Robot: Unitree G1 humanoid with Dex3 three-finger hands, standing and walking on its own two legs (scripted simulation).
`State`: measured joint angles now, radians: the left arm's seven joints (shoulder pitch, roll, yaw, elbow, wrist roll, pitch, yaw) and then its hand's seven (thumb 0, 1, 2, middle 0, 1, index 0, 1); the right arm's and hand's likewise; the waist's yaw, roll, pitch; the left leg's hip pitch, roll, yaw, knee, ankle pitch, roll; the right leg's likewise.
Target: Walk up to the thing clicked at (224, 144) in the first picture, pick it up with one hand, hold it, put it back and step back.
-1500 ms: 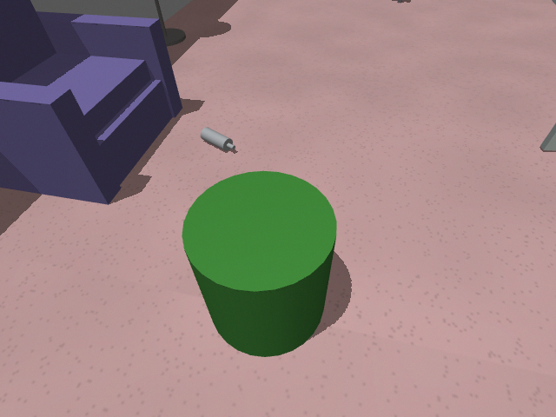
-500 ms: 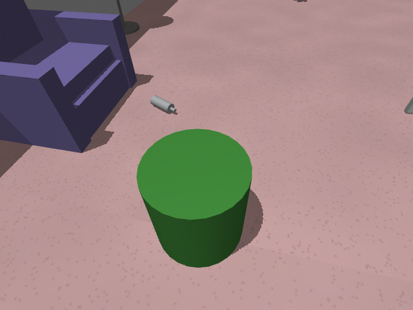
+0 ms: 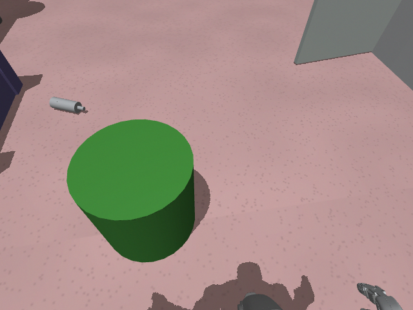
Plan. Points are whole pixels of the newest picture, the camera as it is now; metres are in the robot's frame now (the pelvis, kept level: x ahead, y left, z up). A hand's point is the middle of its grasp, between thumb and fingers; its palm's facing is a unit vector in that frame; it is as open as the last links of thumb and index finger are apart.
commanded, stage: walk up
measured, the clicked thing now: (68, 105) +1.46 +0.98 -0.74
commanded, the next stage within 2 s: none
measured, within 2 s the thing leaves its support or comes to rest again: neither
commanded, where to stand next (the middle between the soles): +0.07 -0.05 m, yaw -65 degrees
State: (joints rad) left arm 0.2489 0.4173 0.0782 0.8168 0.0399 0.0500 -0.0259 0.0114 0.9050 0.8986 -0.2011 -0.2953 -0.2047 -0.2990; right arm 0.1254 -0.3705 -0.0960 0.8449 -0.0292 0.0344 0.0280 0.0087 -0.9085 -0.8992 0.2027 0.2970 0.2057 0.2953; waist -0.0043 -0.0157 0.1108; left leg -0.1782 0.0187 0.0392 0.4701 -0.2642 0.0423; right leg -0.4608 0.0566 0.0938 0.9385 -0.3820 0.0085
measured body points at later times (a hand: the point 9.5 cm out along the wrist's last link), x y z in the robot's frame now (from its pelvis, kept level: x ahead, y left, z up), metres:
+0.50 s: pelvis +0.03 -0.01 -0.01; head +0.06 -0.04 +0.43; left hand +0.28 +0.21 -0.10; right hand -0.02 -0.33 -0.13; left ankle +0.12 +0.12 -0.69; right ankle +0.01 -0.13 -0.74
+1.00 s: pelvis +0.03 +0.00 -0.03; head +0.06 -0.02 +0.42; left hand +0.32 +0.18 -0.13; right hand -0.17 -0.29 -0.11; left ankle +0.17 +0.08 -0.74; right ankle -0.07 -0.09 -0.74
